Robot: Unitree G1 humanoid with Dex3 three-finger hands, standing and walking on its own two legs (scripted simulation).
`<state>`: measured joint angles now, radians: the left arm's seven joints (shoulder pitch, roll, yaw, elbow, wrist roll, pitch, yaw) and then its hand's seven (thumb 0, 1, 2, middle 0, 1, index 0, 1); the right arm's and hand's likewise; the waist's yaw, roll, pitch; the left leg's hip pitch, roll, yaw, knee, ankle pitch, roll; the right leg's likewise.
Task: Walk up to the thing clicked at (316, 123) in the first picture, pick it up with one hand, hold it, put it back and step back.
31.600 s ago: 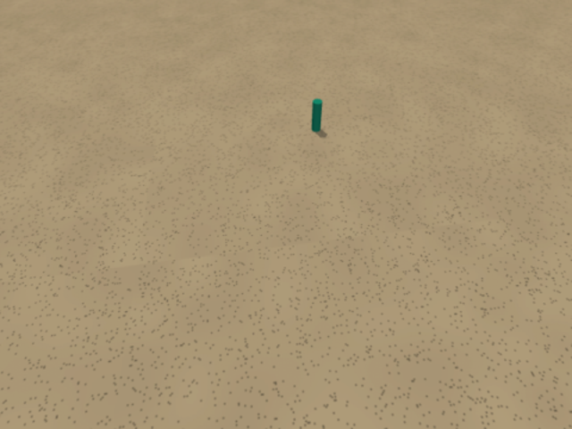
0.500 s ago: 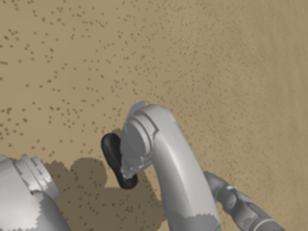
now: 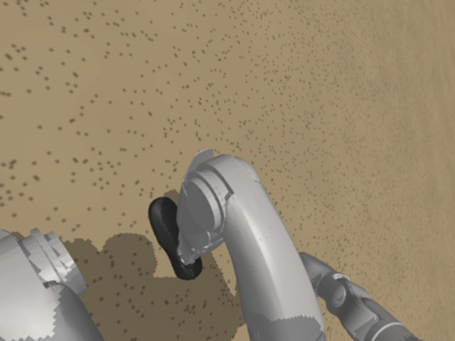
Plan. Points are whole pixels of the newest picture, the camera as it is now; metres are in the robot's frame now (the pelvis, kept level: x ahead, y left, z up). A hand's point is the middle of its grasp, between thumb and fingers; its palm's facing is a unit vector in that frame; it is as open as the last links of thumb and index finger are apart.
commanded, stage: withdraw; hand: left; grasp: from the side
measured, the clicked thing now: out of the picture +0.51 +0.29 -0.23
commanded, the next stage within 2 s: rise in 0.32 s
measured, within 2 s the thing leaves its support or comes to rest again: neither
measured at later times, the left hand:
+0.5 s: hand out of the picture +0.51 +0.40 -0.11, palm faces +0.46 -0.88 -0.13, open 17.5 cm
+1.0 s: hand out of the picture +0.37 +0.44 +0.00, palm faces +0.36 -0.79 -0.49, open 16.9 cm
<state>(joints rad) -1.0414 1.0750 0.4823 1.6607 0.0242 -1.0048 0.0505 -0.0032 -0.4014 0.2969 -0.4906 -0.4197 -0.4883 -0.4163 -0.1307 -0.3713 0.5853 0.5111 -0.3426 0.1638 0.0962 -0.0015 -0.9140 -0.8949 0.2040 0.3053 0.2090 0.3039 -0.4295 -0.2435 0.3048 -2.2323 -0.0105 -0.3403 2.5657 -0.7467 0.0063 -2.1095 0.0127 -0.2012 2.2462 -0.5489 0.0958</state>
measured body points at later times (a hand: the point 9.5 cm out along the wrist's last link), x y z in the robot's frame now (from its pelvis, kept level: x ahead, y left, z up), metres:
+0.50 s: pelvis +0.00 +0.00 +0.01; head +0.27 +0.17 +0.32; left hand +0.48 +0.45 -0.10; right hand +0.10 -0.27 -0.04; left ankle +0.07 +0.11 -0.28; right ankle +0.16 -0.14 -0.28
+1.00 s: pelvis +0.01 +0.00 +0.08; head +0.21 +0.12 +0.46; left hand +0.35 +0.48 +0.03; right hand +0.15 -0.24 -0.03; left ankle +0.07 +0.11 -0.28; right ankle +0.16 -0.14 -0.28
